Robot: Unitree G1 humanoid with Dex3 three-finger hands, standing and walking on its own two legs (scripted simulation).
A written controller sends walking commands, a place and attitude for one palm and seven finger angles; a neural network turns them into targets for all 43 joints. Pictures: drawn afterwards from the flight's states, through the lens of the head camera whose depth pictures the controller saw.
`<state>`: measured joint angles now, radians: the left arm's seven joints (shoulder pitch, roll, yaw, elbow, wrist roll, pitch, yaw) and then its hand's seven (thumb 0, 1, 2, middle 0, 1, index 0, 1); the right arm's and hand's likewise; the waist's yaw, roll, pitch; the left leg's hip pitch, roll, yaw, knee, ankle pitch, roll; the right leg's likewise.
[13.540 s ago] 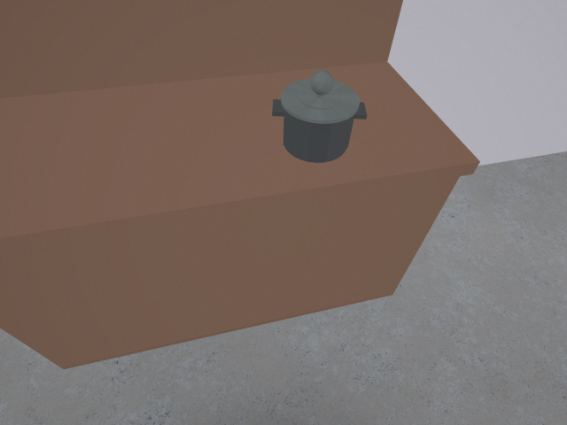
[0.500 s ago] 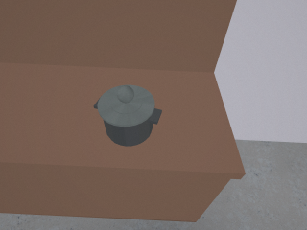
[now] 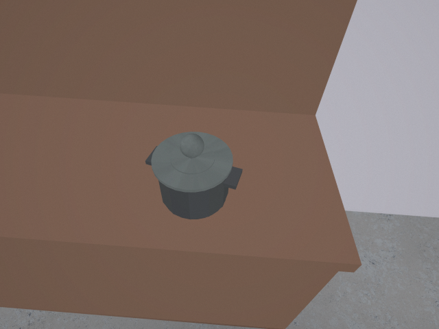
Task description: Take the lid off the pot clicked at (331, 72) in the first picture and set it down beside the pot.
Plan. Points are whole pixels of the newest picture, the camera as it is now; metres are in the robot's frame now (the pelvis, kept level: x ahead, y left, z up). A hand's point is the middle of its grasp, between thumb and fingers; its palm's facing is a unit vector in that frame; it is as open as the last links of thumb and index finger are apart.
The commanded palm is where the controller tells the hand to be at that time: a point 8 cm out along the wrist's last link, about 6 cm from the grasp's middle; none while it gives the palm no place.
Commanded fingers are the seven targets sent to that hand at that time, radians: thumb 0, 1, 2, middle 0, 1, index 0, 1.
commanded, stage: look again from close up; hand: left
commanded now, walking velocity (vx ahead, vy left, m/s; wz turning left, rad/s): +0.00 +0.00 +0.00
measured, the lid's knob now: (191, 145) +0.43 +0.09 +0.11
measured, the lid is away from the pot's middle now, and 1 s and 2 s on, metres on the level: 0.00 0.00 0.00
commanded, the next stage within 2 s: lift the closed hand beside the body in 0.84 s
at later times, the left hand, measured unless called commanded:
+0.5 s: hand out of the picture -0.02 +0.15 -0.18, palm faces +0.03 -0.99 -0.16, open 7.4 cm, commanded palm none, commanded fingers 0.00 0.90 0.90 -0.20 -0.30 -0.20 -0.30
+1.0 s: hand out of the picture +0.00 +0.16 -0.17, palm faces +0.07 -0.97 -0.22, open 7.3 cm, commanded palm +0.09 +0.20 -0.06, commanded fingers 0.00 0.90 0.90 -0.38 -0.49 -0.38 -0.49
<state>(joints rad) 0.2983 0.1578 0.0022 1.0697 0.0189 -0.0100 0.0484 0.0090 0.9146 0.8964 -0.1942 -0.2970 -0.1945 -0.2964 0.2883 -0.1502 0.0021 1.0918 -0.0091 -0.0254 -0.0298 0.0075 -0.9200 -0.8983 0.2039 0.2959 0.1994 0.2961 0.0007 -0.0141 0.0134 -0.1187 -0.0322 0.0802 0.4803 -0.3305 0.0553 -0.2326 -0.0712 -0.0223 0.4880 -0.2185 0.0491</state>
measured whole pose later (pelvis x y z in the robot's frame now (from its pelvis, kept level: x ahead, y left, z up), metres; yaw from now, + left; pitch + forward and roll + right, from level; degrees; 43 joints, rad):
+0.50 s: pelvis +0.00 -0.01 +0.00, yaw +0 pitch -2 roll +0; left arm 0.34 0.12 0.00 1.11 0.02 -0.02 0.05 0.01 0.91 0.90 -0.19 -0.30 -0.19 -0.30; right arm 0.32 -0.10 0.00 1.16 0.00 -0.03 -0.03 0.00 -0.91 -0.90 0.20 0.30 0.20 0.30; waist 0.00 -0.01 0.03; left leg -0.12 -0.02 0.08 0.46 -0.32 0.04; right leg -0.23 -0.06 -0.02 0.47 -0.20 0.04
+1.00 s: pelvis +0.00 -0.01 +0.00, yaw +0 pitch -1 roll +0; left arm 0.41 0.14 -0.03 0.83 -0.01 0.07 0.10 0.03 0.94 0.90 -0.20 -0.30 -0.20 -0.30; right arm 0.37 -0.10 0.02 1.07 0.02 -0.08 -0.03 0.01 -0.91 -0.90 0.20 0.30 0.20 0.30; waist 0.01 -0.01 0.04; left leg -0.14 -0.01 0.08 0.49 -0.33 0.04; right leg -0.25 -0.05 -0.02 0.49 -0.21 0.03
